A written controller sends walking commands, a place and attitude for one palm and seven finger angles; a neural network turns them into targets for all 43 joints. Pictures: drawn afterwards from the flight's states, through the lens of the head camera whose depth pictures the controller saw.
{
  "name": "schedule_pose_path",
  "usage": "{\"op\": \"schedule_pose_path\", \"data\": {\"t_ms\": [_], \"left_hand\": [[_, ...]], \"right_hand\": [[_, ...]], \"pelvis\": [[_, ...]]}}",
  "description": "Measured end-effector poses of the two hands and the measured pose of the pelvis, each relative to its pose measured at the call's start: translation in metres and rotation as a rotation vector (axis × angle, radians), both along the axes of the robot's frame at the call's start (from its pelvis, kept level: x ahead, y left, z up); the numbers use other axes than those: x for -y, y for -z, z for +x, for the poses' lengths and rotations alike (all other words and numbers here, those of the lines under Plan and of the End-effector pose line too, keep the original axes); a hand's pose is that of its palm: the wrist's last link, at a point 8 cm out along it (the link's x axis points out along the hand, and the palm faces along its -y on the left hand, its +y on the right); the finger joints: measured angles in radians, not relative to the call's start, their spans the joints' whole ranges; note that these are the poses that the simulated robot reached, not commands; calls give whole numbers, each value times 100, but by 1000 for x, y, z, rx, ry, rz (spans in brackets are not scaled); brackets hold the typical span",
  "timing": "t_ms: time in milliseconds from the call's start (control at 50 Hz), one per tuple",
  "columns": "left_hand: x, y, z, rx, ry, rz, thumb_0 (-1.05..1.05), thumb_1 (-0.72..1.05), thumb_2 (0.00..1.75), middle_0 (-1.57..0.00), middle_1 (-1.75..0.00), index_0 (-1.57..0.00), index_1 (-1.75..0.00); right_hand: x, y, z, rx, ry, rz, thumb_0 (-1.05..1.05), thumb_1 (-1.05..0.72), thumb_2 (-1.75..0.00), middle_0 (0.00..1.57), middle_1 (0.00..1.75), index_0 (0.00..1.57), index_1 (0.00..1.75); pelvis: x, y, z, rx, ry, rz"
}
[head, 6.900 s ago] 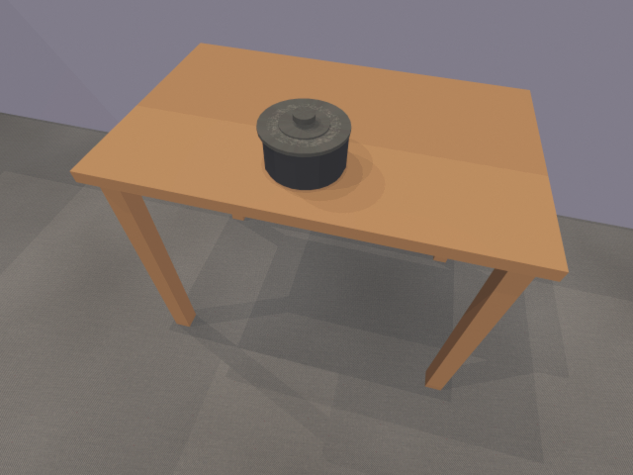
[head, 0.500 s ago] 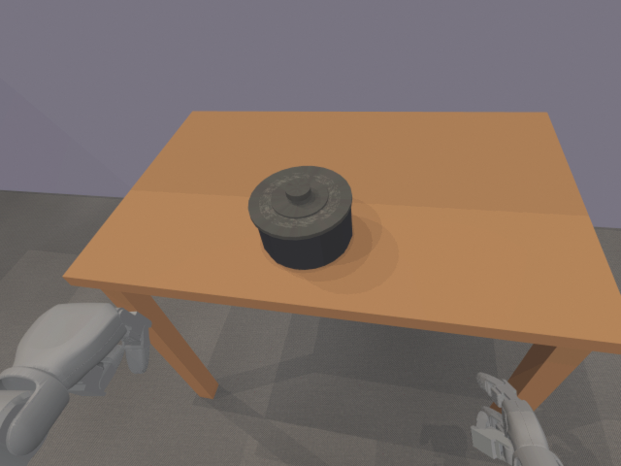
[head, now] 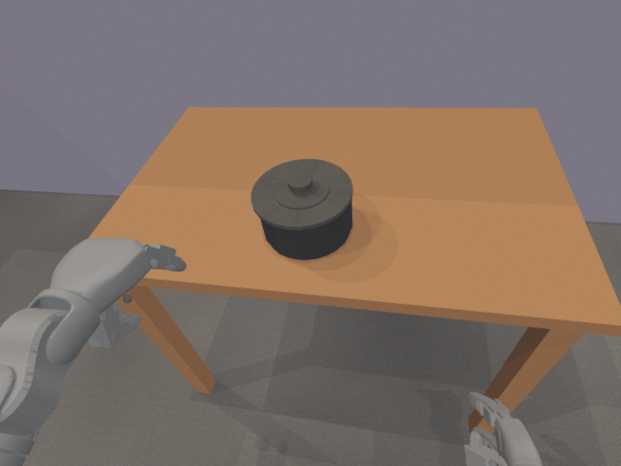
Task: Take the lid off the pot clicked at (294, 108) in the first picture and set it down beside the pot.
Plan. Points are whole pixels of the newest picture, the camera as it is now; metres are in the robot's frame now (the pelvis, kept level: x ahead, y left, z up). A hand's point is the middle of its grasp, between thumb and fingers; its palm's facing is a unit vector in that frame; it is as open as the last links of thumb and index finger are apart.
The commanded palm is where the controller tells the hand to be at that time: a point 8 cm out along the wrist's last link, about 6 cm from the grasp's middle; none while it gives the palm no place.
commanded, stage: reach forward and open the fingers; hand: left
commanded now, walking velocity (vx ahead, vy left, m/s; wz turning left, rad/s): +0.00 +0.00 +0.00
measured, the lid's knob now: (300, 182) +0.56 +0.08 +0.05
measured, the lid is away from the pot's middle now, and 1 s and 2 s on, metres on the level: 0.00 0.00 0.00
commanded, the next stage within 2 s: move the open hand above the knob in 0.14 s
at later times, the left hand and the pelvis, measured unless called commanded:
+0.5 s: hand (160, 254) +0.33 +0.23 +0.12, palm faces -0.24 -0.01 -0.97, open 10.2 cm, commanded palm +0.33 +0.22 +0.18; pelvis +0.01 +0.00 +0.00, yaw +1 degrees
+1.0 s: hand (217, 213) +0.41 +0.17 +0.12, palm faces -0.23 +0.00 -0.97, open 10.2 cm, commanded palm +0.40 +0.17 +0.18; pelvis +0.02 +0.00 +0.00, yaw +1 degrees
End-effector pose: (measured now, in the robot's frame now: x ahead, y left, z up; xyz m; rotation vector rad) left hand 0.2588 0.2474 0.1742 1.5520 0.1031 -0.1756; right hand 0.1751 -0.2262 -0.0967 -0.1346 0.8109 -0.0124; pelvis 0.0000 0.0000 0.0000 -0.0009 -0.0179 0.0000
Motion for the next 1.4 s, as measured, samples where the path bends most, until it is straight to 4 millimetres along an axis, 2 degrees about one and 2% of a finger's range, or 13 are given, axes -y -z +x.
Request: {"op": "schedule_pose_path", "data": {"t_ms": [260,380,680,880,1140,1280,1400], "left_hand": [[2,-11,25,17,-2,7,0,-28,138,-83,-9,-83,-9],[3,-7,45,-31,-50,-3,0,-29,139,-83,-9,-83,-9],[38,-5,99,-57,12,-8,0,-29,139,-83,-9,-83,-9],[58,-4,127,-57,29,-5,0,-29,139,-83,-9,-83,-9],[89,-3,165,-63,41,-6,0,-29,139,-83,-9,-83,-9],[104,-4,187,-82,40,5,0,-29,139,-83,-9,-83,-9],[117,-4,206,-97,43,6,0,-29,139,-83,-9,-83,-9]], "right_hand": [[0,-3,5,4,-9,-8,2,-91,-90,19,29,20,30],[0,-1,8,-5,-15,-7,2,-91,-90,19,29,20,30],[7,6,3,-55,16,10,2,-91,-90,19,29,20,30],[14,15,-5,-112,46,8,2,-91,-90,19,29,20,30],[13,20,-6,-142,73,23,1,-91,-90,19,29,20,30],[16,25,-16,-179,100,16,1,-91,-90,19,29,20,30],[20,30,-32,-229,133,6,1,-91,-90,19,29,20,30]], "pelvis": [[-3,0,0,-4,-6,0],[-2,1,2,-11,-17,1],[2,1,12,-38,-12,3],[2,2,18,-57,-13,3],[3,4,23,-82,-10,6],[3,5,26,-99,-12,7],[2,5,29,-114,-6,8]]}}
